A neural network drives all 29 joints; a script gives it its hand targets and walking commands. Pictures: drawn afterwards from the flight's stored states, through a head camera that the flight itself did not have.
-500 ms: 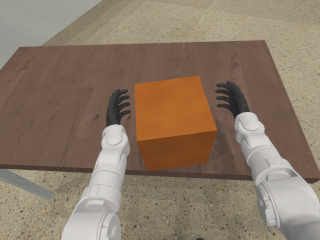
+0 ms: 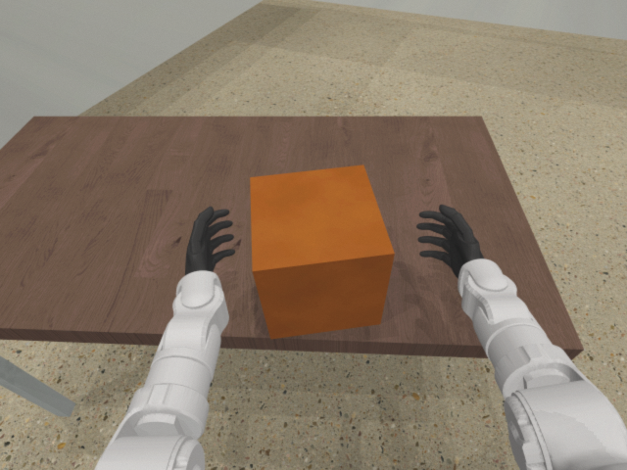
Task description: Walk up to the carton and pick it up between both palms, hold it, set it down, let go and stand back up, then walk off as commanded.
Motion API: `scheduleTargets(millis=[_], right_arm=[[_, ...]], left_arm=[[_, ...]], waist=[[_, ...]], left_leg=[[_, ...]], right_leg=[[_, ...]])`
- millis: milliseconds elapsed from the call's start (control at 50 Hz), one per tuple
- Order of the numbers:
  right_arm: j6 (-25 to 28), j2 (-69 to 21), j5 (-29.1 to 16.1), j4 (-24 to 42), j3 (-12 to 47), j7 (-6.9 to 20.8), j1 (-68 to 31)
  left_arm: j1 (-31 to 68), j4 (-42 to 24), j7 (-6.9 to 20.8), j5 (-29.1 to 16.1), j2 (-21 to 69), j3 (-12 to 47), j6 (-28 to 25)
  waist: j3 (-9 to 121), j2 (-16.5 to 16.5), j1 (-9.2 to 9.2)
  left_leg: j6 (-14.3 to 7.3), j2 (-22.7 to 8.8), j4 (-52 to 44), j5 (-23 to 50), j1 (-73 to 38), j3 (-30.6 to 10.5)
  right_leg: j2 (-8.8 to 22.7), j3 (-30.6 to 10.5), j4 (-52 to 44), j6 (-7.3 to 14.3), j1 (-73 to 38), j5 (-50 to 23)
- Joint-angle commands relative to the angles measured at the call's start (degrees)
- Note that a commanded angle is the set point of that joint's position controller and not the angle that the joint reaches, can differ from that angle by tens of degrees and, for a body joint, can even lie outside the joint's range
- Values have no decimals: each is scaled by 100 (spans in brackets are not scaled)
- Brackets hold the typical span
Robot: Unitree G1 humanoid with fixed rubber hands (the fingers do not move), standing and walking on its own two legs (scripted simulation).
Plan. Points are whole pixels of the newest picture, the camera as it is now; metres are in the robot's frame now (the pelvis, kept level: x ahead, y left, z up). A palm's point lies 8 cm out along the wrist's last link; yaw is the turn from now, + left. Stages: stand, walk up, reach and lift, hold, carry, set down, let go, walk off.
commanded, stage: set down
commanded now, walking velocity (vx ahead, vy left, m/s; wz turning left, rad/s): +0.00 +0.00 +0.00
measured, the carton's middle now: (316, 252) +0.45 +0.06 +0.00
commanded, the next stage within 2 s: none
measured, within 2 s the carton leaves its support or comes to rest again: neither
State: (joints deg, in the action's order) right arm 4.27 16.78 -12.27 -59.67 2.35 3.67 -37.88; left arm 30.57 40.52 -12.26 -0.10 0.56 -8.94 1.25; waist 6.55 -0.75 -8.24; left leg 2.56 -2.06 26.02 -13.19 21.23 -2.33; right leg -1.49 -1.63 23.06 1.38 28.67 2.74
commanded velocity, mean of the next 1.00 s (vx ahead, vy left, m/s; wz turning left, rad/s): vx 0.00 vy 0.00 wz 0.00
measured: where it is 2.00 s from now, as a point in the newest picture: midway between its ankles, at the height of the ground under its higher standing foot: outside the picture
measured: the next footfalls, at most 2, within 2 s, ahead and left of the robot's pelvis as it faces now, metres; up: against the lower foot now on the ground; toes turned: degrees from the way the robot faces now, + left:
none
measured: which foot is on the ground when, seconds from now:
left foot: down 0.00-1.00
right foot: down 0.00-1.00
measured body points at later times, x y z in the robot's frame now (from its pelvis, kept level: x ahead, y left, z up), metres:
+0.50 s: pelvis +0.00 +0.01 +0.00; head +0.00 +0.00 +0.45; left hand +0.31 +0.21 +0.05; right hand +0.36 -0.17 +0.02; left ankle -0.01 +0.16 -0.74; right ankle +0.09 -0.10 -0.74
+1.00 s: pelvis +0.01 +0.02 +0.00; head -0.02 +0.02 +0.45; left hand +0.27 +0.21 +0.04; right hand +0.30 -0.19 +0.01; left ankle -0.01 +0.16 -0.74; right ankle +0.09 -0.10 -0.74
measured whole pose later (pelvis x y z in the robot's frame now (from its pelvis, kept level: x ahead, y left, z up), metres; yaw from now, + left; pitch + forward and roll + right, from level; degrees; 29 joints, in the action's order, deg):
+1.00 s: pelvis +0.01 +0.02 +0.00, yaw +0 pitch -2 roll +0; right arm 10.0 17.0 -12.5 -34.1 2.4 9.2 -1.9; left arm -1.8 11.7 -12.9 -0.1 1.8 -3.0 6.2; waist 2.3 0.0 -4.3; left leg 2.7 -2.1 26.0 -16.1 7.7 -2.3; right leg -1.5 -1.6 23.1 1.3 15.1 5.9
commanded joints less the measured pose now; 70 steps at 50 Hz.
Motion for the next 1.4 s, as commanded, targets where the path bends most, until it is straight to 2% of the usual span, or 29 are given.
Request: scheduleTargets(millis=[0, 80, 100, 160, 200, 300, 360, 380, 400, 420, 440, 480, 540, 600, 680, 700, 780, 900, 940, 1040, 1100, 1140, 1200, 1220, 1240, 1260, 1280, 1360, 1380], right_arm=[[386, 684, -486, 1978, 188, 71, -1080], [660, 814, -443, 2498, 150, 158, -766], [744, 952, -452, 2476, 33, 164, -133], [780, 975, -232, 2567, -178, 177, -943], [813, 921, -317, 2853, -154, 288, -329], [876, 868, -338, 2933, -228, 374, -36], [636, 868, -227, 2523, -233, 408, -460], [637, 814, -325, 2364, -184, 447, 555], [661, 964, -331, 2517, -300, 473, 324], [730, 983, -446, 2644, -169, 492, 1226], [647, 1007, -331, 2304, -234, 457, 796], [751, 1008, -400, 2759, -267, 448, 1154], [771, 1076, -263, 2725, -391, 463, 828], [849, 1074, -302, 3356, -461, 453, 1306], [858, 1109, -171, 3462, -512, 510, 1598], [854, 1030, -165, 3911, -499, 484, 1475], [921, 1146, -343, 3917, -416, 543, 2633], [748, 1051, -269, 4256, -483, 542, 2467], [717, 1034, -348, 4283, -450, 547, 3175], [532, 1093, -349, 4615, -559, 602, 3289], [446, 1049, -315, 4952, -653, 557, 3051], [385, 1125, -303, 4889, -666, 586, 3782], [270, 998, -321, 4961, -652, 544, 3814], [226, 985, -329, 5130, -594, 544, 3661], [135, 1052, -391, 4976, -632, 560, 3660], [98, 943, -305, 5178, -669, 522, 3353], [27, 867, -193, 5174, -687, 505, 3407], [-19, 960, -226, 5740, -794, 528, 3630], [-133, 820, -98, 5131, -740, 466, 3832]], left_arm=[[778, -1600, 67, -325, -523, 391, -170], [328, -1836, 107, -246, -473, 496, -338], [-208, -2148, 132, -220, -334, 609, -346], [734, -1608, 167, -276, -548, 608, -364], [134, -2058, 65, -315, -374, 677, -454], [125, -2470, -30, -391, -330, 922, -506], [683, -1804, -72, -419, -342, 952, -319], [-333, -2136, -115, -263, -133, 1001, -273], [-146, -2259, -137, -252, -230, 946, -206], [-1102, -2866, -146, -61, -62, 877, -203], [-633, -2347, -108, -79, -136, 843, -130], [-960, -2987, -101, -1, -205, 774, -69], [-739, -2675, -53, 80, -55, 906, 41], [-1214, -3358, -79, 25, 32, 1058, 88], [-1524, -3292, -29, 155, 31, 1014, 149], [-1437, -3357, -62, 187, 17, 1001, 143], [-2532, -4093, -67, 232, 233, 1162, 149], [-2363, -4018, -79, 294, 122, 1080, 388], [-3077, -4287, -113, 351, 213, 1218, 460], [-2982, -4910, -216, 239, 157, 1358, 652], [-2773, -4663, -203, 212, 145, 1372, 712], [-3545, -4806, -166, 257, 224, 1444, 806], [-3470, -4763, -148, 299, 230, 1427, 921], [-3335, -4670, -135, 233, 156, 1408, 888], [-3237, -4702, -152, 178, 255, 1570, 964], [-2929, -4650, -158, 247, 25, 1329, 993], [-2970, -4330, -125, 178, 155, 1476, 1096], [-3060, -4863, -214, 104, -4, 1367, 1030], [-3226, -4290, -113, 164, 110, 1409, 1220]], waist=[[2111, 697, 82], [2045, 786, 198], [2030, 750, 363], [1593, 694, 315], [1462, 833, 208], [1417, 480, 333], [1044, 422, 313], [771, 315, 359], [1061, 287, 303], [1100, 324, 284], [866, 421, 388], [930, 383, 399], [743, 506, 487], [754, 396, 516], [644, 593, 589], [769, 591, 515], [644, 455, 524], [194, 461, 524], [-117, 355, 534], [-394, 268, 612], [-425, 331, 555], [-523, 375, 606], [-721, 316, 654], [-757, 503, 514], [-983, 237, 607], [-954, 310, 451], [-1111, 372, 536], [-911, 506, 457], [-1170, 401, 581]], left_leg=[[-121, 419, -458, 937, 623, 495], [-113, 398, -505, 1037, 503, 468], [-46, 369, -590, 1373, 265, 383], [-95, 438, -705, 460, 641, 539], [-140, 399, -725, 206, 523, 428], [-82, 395, -704, 96, 435, 455], [-168, 375, -882, -839, 871, 449], [-135, 339, -938, -560, 604, 340], [-134, 325, -907, -602, 547, 343], [-79, 305, -913, 64, 113, 284], [-97, 362, -918, -174, 271, 365], [-64, 371, -933, 162, 184, 369], [-116, 358, -979, -116, 350, 341], [-93, 356, -1033, 96, 184, 325], [-147, 350, -1016, 62, 112, 280], [-166, 359, -1024, 54, 200, 342], [-88, 298, -1091, 777, -124, 252], [-140, 306, -1213, 180, 89, 334], [-119, 278, -1284, 103, -131, 313], [-141, 192, -1434, -389, 22, 281], [-135, 237, -1471, -531, 50, 313], [-117, 194, -1522, -306, -220, 283], [-142, 226, -1543, -419, -191, 352], [-155, 239, -1567, -521, -112, 357], [-131, 186, -1661, -785, 11, 347], [-191, 267, -1632, -1122, 162, 375], [-222, 226, -1639, -1328, 178, 336], [-157, 234, -1538, -959, 41, 390], [-156, 252, -1613, -1095, 31, 465]], right_leg=[[-125, 10, 81, 90, -3977, 396], [-133, 49, 65, 114, -4100, 198], [-175, 97, 66, 142, -4331, -372], [-105, 108, -80, 144, -3732, 756], [-98, 52, -78, 192, -3780, 1033], [-99, 58, -25, 259, -3588, 1042], [-11, -78, -69, 198, -3395, 1993], [-49, -46, -104, 221, -3594, 1608], [-43, -47, -81, 221, -3589, 1657], [-105, -11, -131, 288, -3857, 1054], [-88, -17, -194, 290, -3631, 1274], [-75, -26, -219, 241, -3791, 905], [-11, -56, -246, 260, -3667, 1122], [-47, 6, -228, 244, -3695, 709], [-6, -25, -300, 254, -3701, 769], [8, -49, -288, 221, -3794, 867], [-45, 49, -263, 262, -3992, -76], [93, -164, -449, 232, -3767, 795], [69, -116, -534, 264, -3663, 744], [81, -95, -483, 221, -3690, 1199], [112, -87, -523, 198, -3526, 1146], [97, -58, -587, 184, -3648, 834], [151, -114, -690, 197, -3669, 1142], [146, -101, -694, 175, -3559, 1223], [153, -129, -656, 168, -3551, 1373], [198, -219, -674, 125, -3509, 1892], [197, -203, -711, 118, -3474, 2085], [261, -223, -718, 106, -3390, 2144], [247, -188, -753, 78, -3398, 2021]])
